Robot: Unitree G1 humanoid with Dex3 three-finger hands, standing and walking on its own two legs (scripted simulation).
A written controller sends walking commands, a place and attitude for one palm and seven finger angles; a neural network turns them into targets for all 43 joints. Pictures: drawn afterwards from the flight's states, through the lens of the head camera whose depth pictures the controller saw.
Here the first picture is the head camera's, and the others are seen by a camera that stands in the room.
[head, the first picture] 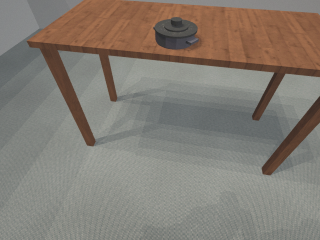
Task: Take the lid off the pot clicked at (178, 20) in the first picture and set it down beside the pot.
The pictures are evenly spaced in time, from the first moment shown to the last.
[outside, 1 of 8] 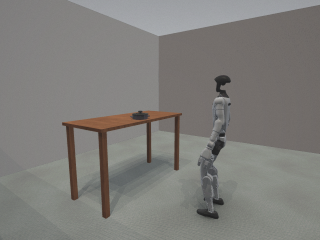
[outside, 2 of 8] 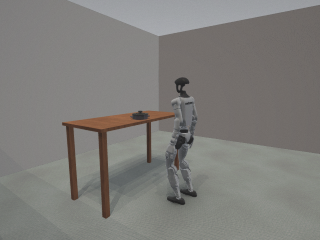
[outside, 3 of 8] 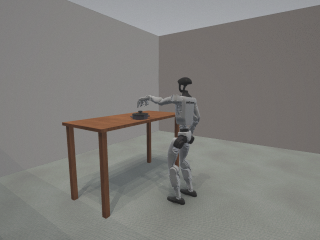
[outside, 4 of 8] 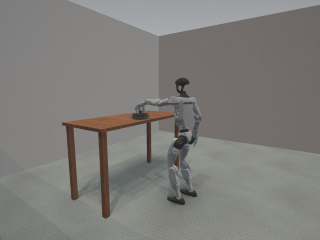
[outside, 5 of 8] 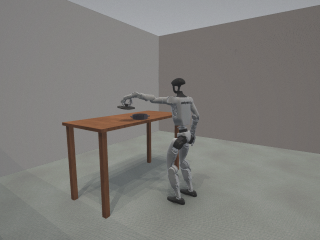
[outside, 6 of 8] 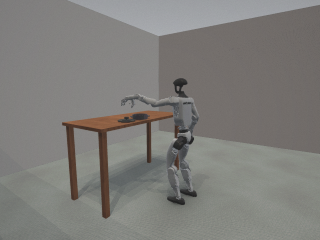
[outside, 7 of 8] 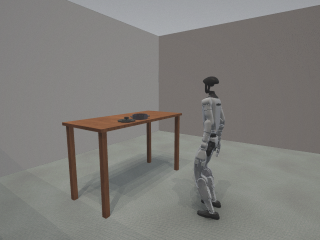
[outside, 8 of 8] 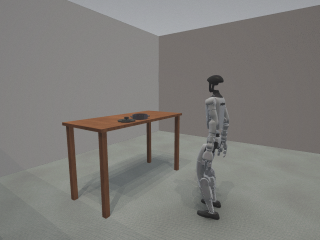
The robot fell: no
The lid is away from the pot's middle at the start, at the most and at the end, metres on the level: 0.00 0.25 0.23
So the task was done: yes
